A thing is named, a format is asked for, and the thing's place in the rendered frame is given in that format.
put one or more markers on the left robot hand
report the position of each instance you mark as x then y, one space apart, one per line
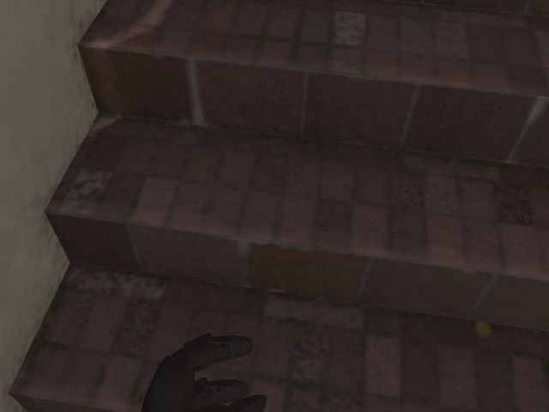
174 389

